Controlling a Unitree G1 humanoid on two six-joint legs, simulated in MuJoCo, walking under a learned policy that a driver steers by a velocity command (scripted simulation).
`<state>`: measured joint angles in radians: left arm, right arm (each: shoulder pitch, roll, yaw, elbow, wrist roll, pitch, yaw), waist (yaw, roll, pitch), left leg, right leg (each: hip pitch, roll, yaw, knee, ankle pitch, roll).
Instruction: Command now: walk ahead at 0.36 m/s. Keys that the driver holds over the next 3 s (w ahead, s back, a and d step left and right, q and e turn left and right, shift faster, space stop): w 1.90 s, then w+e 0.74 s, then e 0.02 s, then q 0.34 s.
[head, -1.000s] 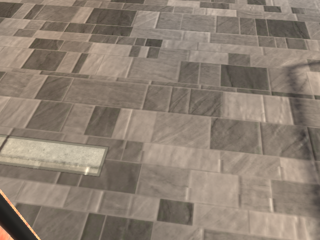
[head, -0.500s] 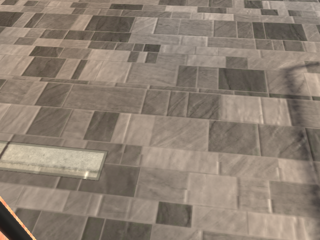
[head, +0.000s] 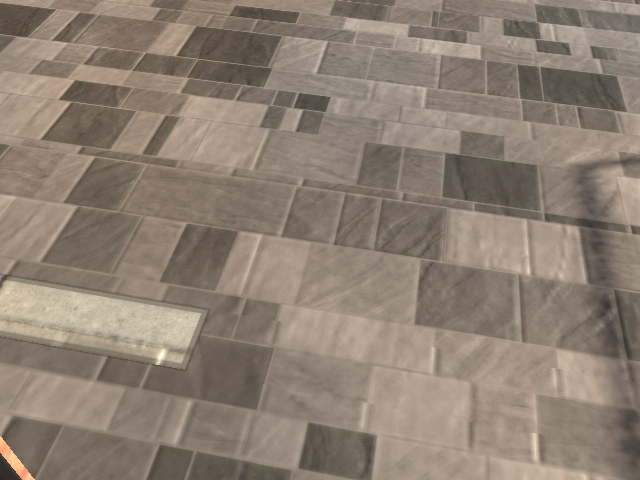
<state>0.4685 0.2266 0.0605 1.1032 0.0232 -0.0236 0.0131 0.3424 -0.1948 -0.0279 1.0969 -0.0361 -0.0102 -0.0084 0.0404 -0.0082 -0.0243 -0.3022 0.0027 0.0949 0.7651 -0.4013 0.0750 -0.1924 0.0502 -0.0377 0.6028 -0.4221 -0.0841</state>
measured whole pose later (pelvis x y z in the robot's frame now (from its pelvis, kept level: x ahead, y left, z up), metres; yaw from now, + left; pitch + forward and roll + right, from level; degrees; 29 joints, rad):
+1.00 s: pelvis +0.57 +0.17 -0.36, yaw +1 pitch -1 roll +1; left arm 0.19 0.20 0.03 1.00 0.05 -0.03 -0.01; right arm 0.36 -0.15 -0.03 1.09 -0.02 -0.09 -0.01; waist 0.01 -0.07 0.04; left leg -0.24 -0.07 0.11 0.56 -0.31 0.10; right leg -0.69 -0.04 0.03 1.42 -0.30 -0.07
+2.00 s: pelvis +1.16 +0.22 -0.34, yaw +0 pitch -1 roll +0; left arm 0.25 0.22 0.06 0.97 0.03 -0.06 -0.02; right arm 0.32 -0.20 -0.04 1.03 -0.02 -0.09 0.01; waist 0.01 -0.03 0.04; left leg -0.18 -0.05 0.10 0.34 -0.16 0.09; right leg -0.49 -0.04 0.03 1.12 -0.27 -0.08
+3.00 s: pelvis +1.64 +0.10 -0.36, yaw -20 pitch +0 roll +0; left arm 0.28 0.24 0.04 0.87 0.02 -0.04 0.03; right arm 0.18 -0.23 -0.03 0.83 0.00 -0.05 0.01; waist 0.02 -0.01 0.09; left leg -0.39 -0.08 0.04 0.48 -0.09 0.10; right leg -0.30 0.11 0.03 1.16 -0.46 -0.02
